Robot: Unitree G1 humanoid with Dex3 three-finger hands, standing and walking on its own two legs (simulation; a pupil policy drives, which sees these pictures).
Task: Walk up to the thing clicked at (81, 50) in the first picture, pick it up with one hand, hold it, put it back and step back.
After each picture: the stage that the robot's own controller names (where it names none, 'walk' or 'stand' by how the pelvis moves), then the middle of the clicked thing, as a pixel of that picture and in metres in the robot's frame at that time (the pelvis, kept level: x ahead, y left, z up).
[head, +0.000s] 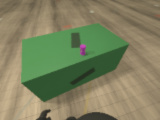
stand; (82, 50) +0.78 +0.11 -0.11
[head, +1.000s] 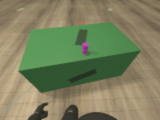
rise first; (85, 48) +0.74 +0.10 -0.08
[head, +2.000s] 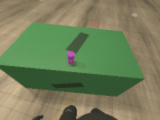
walk; (71, 58) +0.54 +0.21 -0.07
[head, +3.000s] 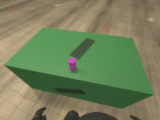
stand; (72, 64) +0.50 +0.19 -0.08
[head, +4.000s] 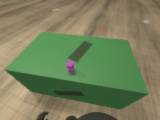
stand; (70, 67) +0.50 +0.20 -0.11
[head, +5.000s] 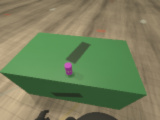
stand; (68, 68) +0.48 +0.21 -0.11
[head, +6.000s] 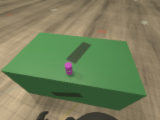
stand; (68, 68) +0.48 +0.21 -0.11
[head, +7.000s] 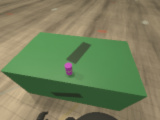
stand; (68, 69) +0.48 +0.21 -0.11
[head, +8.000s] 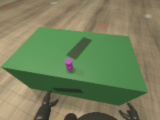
rise first; (69, 64) +0.49 +0.21 -0.11
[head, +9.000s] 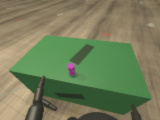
rise first; (71, 69) +0.49 +0.21 -0.11
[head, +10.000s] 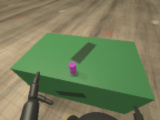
go down; (72, 68) +0.49 +0.20 -0.10
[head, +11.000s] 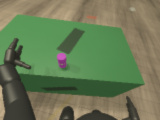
go down; (62, 60) +0.47 +0.20 -0.04
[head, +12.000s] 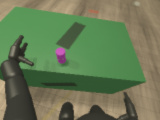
close in; (61, 56) +0.49 +0.20 -0.03
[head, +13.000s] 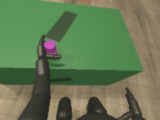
close; (51, 49) +0.50 +0.22 +0.01
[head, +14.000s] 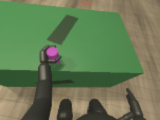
lift; (54, 56) +0.46 +0.21 +0.00
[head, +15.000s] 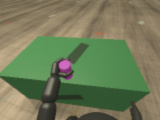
lift; (66, 70) +0.32 +0.16 +0.12
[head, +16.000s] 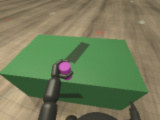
hold; (66, 71) +0.33 +0.16 +0.10
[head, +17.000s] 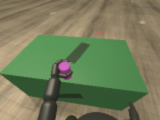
hold; (65, 71) +0.33 +0.17 +0.09
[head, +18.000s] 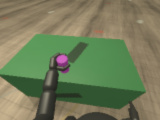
crouch; (63, 64) +0.38 +0.19 +0.10
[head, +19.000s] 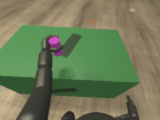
lower; (56, 47) +0.49 +0.21 +0.12
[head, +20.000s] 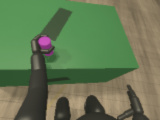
lower; (46, 46) +0.52 +0.22 +0.01
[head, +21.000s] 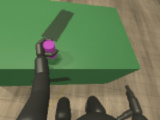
lower; (50, 50) +0.50 +0.20 +0.00
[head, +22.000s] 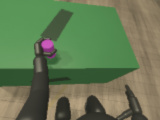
lower; (49, 49) +0.51 +0.21 +0.01
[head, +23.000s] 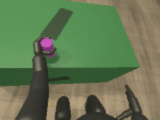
lower; (48, 48) +0.51 +0.21 +0.01
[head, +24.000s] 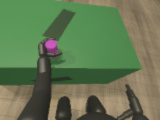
open; (52, 49) +0.50 +0.19 +0.01
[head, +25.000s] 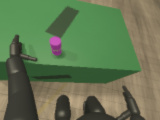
sink last; (56, 46) +0.51 +0.19 +0.00
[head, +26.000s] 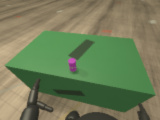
sink last; (72, 65) +0.50 +0.19 -0.05
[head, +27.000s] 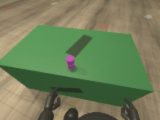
stand; (70, 62) +0.49 +0.19 -0.04
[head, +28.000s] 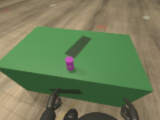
stand; (69, 63) +0.48 +0.19 -0.04
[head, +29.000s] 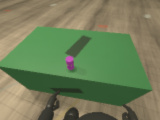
stand; (70, 63) +0.49 +0.19 -0.05
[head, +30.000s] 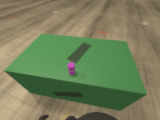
stand; (71, 68) +0.49 +0.19 -0.11
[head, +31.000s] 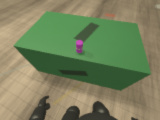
walk; (79, 46) +0.65 +0.12 -0.08
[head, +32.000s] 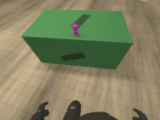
walk; (75, 30) +0.95 +0.23 -0.08
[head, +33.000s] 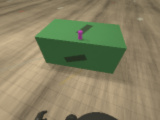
stand; (80, 35) +1.12 +0.20 -0.10
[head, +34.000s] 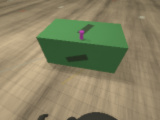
stand; (81, 35) +1.12 +0.17 -0.11
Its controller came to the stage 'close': yes
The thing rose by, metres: 0.20
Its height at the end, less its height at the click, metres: +0.00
